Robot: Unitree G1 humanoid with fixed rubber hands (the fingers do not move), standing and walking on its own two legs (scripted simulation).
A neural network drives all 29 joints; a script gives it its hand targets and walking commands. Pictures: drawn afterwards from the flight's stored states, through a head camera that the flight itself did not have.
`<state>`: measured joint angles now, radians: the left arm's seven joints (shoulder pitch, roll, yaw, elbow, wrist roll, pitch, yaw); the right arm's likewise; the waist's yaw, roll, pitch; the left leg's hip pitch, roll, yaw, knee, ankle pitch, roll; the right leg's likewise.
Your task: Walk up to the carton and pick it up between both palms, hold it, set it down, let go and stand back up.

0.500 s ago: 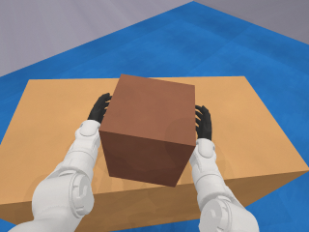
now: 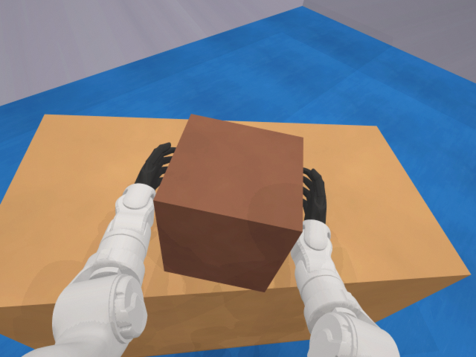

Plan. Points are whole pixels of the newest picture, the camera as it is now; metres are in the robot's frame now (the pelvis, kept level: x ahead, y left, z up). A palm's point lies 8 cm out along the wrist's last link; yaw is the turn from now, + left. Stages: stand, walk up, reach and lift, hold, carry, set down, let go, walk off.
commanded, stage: reach and lift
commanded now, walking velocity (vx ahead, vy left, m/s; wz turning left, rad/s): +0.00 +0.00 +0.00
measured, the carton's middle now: (229, 208) +0.39 -0.03 +0.01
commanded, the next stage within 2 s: none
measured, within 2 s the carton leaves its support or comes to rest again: leaves its support in 0.92 s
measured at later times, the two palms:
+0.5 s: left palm (148, 183) +0.42 +0.12 +0.05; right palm (313, 214) +0.34 -0.17 +0.05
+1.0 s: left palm (145, 184) +0.41 +0.12 +0.07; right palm (312, 216) +0.34 -0.17 +0.05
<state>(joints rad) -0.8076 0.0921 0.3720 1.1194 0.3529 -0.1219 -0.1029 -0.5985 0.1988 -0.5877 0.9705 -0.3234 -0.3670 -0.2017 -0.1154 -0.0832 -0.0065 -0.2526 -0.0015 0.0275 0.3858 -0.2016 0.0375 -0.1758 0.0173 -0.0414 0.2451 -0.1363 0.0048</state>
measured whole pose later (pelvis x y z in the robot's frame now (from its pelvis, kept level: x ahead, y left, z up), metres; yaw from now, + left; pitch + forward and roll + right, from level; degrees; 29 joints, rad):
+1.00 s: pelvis -0.02 -0.02 +0.00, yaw +0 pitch +10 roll -2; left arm -0.86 0.15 0.22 1.24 0.26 -0.26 -0.02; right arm -0.66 0.12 -0.50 1.17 -0.22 -0.57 -0.24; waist -0.07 -0.03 -0.11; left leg -0.40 0.02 0.03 0.35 -0.13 0.02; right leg -0.33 0.03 -0.07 0.22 -0.07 -0.02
